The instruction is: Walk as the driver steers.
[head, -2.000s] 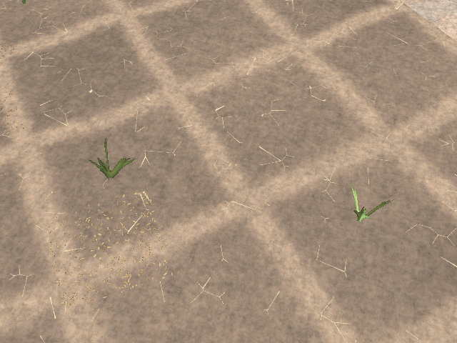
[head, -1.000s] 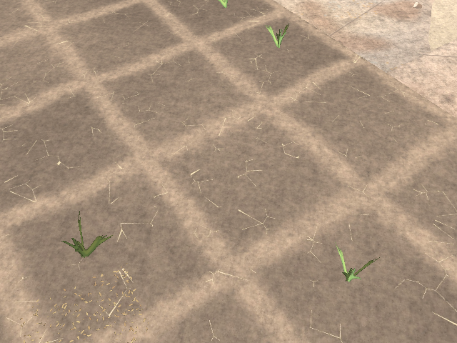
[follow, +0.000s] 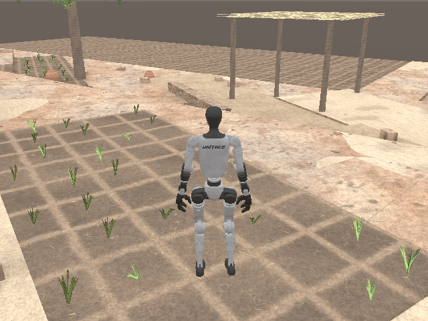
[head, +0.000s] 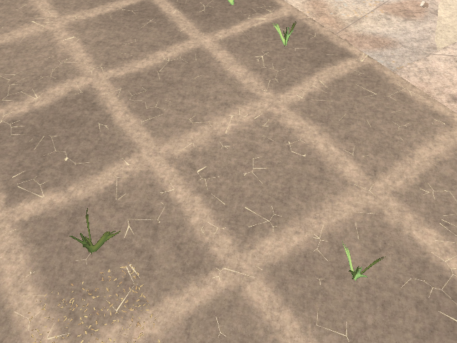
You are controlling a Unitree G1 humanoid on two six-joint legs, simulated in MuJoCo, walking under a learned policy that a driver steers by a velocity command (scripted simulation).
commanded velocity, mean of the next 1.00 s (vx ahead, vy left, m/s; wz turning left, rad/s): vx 0.13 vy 0.00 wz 0.00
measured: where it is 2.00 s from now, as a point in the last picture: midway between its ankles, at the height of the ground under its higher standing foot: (249, 290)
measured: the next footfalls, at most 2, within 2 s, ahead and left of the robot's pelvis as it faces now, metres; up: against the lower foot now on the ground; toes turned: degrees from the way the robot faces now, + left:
left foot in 1.30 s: +0.47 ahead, +0.09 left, +0.00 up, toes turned +2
right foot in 1.86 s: +0.78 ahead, -0.16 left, +0.00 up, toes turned -3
